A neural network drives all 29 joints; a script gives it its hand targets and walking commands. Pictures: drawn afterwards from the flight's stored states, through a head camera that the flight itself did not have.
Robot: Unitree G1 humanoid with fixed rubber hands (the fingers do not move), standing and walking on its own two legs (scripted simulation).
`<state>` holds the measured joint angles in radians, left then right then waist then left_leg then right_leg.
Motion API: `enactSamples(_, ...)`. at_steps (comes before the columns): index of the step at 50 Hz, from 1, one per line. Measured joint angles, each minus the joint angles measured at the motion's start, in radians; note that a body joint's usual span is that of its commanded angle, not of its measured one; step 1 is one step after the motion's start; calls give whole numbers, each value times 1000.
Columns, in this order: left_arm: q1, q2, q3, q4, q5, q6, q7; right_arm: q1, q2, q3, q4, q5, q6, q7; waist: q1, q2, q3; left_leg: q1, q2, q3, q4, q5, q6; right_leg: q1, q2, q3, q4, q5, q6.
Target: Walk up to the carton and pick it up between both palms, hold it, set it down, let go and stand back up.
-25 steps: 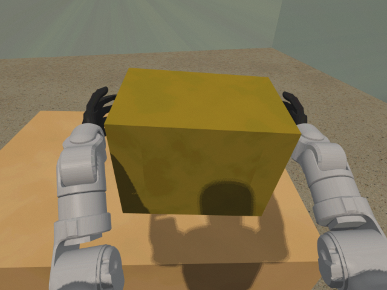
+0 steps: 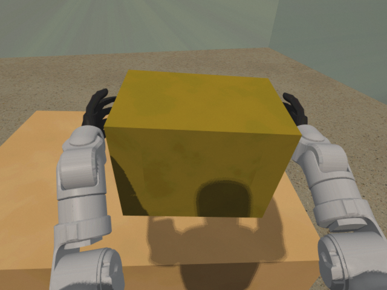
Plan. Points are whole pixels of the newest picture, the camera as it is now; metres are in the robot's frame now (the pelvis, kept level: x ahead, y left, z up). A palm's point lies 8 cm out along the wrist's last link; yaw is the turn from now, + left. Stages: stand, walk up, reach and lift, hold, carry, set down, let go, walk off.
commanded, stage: hold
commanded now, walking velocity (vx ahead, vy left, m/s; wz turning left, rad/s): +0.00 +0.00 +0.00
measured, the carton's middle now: (196, 145) +0.37 +0.01 +0.17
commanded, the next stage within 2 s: none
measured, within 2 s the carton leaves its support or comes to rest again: neither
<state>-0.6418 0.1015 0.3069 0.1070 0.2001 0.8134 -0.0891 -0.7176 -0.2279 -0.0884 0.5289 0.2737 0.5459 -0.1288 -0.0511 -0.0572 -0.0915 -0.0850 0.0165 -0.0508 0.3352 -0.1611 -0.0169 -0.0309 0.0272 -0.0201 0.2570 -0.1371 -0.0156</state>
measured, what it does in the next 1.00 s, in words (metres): stands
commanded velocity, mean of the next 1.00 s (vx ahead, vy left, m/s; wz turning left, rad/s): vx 0.00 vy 0.00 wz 0.00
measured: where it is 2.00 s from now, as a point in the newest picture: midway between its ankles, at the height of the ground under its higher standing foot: outside the picture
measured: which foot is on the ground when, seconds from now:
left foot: down 0.00-1.00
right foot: down 0.00-1.00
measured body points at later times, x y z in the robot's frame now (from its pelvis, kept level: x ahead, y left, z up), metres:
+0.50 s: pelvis +0.00 +0.00 +0.00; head -0.07 +0.03 +0.44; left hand +0.36 +0.20 +0.23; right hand +0.38 -0.19 +0.22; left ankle +0.02 +0.13 -0.75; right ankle +0.01 -0.11 -0.75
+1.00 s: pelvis +0.00 +0.00 +0.00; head -0.07 +0.03 +0.44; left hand +0.36 +0.20 +0.23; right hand +0.37 -0.19 +0.23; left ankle +0.02 +0.13 -0.75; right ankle +0.01 -0.11 -0.75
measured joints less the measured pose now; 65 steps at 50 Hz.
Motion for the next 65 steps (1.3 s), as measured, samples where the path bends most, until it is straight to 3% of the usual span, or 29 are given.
enactSamples(13, -16, 2, 5, 14, -5, -8, 3, -10, -2, -1, 7, -8, -9, 3, 12, 6, -5, -12, 2, 3, -6, 8, -2, -18, 2, 5, 4, 4, -2)
enactSamples(65, 1, 4, 1, 5, -10, -12, 5, -2, -3, 9, 4, -7, -11, 4, 5, 0, -6, -13, 0, -1, -3, 5, -2, -14, 3, 6, 2, 1, -2)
